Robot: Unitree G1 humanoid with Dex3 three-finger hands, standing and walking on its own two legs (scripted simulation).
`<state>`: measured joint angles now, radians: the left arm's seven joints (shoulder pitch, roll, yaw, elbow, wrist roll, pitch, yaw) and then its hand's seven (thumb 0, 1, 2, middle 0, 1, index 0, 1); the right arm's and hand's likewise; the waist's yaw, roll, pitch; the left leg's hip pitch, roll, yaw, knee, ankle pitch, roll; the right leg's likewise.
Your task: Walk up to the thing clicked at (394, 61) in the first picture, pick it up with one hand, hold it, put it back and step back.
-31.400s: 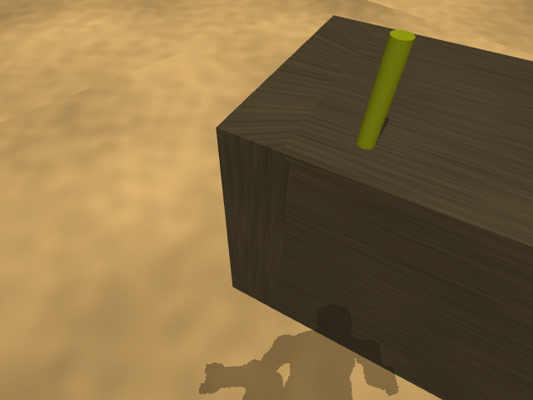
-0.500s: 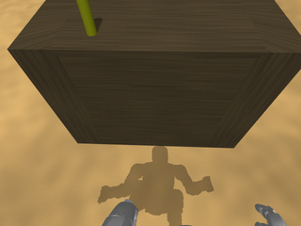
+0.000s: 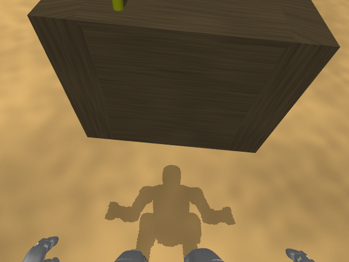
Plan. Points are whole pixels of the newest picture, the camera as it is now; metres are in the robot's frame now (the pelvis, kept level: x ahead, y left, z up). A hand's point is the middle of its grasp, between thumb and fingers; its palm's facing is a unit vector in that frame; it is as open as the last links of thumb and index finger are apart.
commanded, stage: step back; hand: left
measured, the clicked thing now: out of the picture +0.95 +0.24 +0.15
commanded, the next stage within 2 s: stand in 1.32 s
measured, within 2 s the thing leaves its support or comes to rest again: neither
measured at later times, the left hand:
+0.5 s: hand out of the picture -0.08 +0.27 -0.14, palm faces +0.09 -0.90 -0.42, open 7.4 cm
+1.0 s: hand out of the picture -0.09 +0.26 -0.16, palm faces +0.09 -0.93 -0.35, open 7.4 cm
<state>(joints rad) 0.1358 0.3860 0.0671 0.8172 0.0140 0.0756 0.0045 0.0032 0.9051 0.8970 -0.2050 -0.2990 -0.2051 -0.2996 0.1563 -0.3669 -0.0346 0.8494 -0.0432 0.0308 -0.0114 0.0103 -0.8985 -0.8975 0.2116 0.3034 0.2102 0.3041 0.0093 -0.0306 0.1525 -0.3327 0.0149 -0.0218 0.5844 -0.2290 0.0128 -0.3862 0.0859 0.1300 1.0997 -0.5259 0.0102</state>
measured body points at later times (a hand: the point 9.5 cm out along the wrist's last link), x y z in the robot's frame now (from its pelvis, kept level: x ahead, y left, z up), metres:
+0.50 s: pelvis -0.14 -0.02 -0.01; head -0.12 -0.02 +0.44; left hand -0.08 +0.32 -0.11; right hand -0.07 -0.32 -0.14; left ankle -0.16 +0.11 -0.73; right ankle -0.09 -0.14 -0.73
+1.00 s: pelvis -0.12 +0.00 +0.00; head -0.10 +0.00 +0.45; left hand -0.10 +0.31 -0.13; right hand -0.02 -0.32 -0.12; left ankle -0.11 +0.12 -0.73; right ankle -0.10 -0.14 -0.73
